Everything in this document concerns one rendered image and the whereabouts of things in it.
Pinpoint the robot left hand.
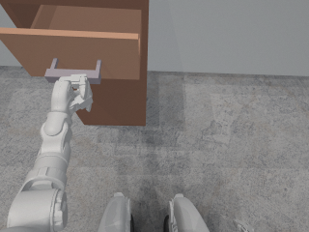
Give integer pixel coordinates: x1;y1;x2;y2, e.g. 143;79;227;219
50;73;93;117

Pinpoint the robot right thigh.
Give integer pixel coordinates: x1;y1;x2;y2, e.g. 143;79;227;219
168;197;210;232

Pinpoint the handle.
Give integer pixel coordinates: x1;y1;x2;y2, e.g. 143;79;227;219
44;58;102;84

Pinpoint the cabinet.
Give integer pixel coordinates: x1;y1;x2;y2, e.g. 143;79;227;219
0;0;150;127

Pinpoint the robot left upper arm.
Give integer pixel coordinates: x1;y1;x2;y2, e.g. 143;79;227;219
0;188;69;232

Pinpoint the drawer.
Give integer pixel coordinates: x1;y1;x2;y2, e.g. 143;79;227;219
0;5;142;80

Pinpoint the robot left forearm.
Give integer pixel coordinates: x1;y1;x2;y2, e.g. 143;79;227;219
6;111;72;228

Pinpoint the robot right shin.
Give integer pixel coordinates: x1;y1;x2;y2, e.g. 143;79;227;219
168;193;183;232

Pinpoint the robot right hand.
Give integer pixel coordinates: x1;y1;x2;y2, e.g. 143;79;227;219
233;219;254;232

